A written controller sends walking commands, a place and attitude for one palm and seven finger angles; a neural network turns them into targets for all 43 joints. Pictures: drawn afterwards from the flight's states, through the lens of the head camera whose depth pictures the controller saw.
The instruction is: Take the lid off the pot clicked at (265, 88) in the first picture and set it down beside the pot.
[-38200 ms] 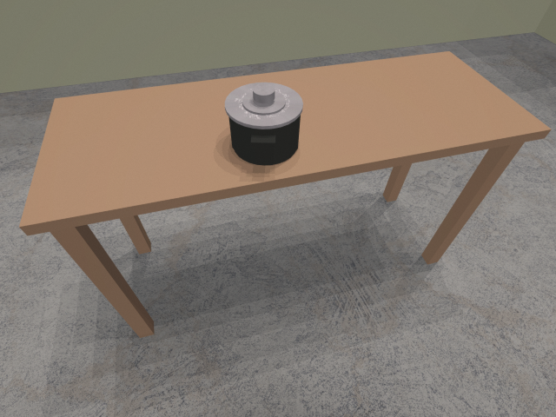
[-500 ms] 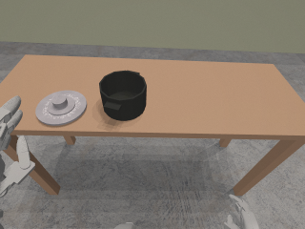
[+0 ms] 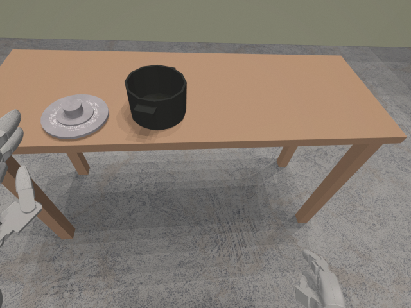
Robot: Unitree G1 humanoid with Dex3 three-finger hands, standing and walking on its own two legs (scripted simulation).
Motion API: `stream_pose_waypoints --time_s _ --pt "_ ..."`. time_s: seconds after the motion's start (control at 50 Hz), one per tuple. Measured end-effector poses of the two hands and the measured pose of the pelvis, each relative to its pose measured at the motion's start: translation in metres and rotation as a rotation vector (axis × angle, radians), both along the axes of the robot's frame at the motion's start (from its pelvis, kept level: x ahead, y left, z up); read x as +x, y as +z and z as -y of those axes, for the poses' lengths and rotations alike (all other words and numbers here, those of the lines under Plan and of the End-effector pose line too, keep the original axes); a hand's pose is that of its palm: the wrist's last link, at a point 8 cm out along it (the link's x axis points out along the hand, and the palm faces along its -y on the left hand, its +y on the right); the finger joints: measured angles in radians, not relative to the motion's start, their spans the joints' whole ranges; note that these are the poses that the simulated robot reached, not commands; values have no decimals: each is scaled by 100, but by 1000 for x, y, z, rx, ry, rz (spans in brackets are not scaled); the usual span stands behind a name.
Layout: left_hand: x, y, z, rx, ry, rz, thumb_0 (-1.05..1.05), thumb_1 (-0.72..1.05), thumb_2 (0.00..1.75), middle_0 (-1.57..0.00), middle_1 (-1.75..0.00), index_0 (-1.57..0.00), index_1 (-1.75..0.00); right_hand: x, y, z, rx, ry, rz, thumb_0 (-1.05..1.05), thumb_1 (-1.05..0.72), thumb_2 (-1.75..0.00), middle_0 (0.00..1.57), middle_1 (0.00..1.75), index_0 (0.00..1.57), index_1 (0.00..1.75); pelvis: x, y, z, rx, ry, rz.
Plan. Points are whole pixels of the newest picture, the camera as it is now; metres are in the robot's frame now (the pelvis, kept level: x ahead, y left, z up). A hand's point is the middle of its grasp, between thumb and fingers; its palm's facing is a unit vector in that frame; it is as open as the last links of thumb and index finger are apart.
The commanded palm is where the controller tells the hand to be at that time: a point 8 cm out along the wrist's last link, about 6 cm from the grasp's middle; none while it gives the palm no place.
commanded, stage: stop stepping back and stand still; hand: left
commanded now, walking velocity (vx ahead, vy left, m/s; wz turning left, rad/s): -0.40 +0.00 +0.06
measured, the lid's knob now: (72, 107) +0.60 +0.38 -0.01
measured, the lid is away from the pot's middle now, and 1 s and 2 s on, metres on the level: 0.23 0.23 0.23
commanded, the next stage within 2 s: let the arm hang, fingers relaxed in 0.78 s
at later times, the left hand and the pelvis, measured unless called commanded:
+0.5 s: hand out of the picture +0.08 +0.25 +0.17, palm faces +0.45 -0.83 -0.34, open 7.4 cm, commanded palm +0.01 +0.28 +0.19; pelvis -0.11 +0.00 +0.01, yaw +1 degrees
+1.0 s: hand out of the picture +0.08 +0.29 -0.04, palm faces +0.24 -0.89 -0.38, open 7.4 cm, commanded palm none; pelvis -0.10 +0.03 -0.01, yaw +6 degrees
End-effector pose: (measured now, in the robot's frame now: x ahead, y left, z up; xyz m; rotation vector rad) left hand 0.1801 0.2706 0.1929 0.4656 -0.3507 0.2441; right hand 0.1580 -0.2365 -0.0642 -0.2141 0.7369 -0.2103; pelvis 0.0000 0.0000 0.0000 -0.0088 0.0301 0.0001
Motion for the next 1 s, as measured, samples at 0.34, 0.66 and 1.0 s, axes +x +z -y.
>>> stream_pose_waypoints --time_s 0.34,0.66,1.0 --pt "-143 30 26 113 29 -51 2 88 90 -22 -30 -22 -31 -110 -4 18 39 40 -43 1 -90 -90 20 30 20 30 -91 9 17 2 -5 31" --pt "-162 -5 -1 -8 68 -106 2 89 90 -21 -30 -21 -31 -138 17 -1 -6 25 88 1 -90 -90 20 30 20 30 -118 8 -1 17 26 43" --pt "-127 -202 -60 -268 281 -805 1 90 90 -20 -30 -20 -30 -117 -45 -38 43 157 -176 1 -90 -90 20 30 20 30 -104 -9 -34 19 111 -14"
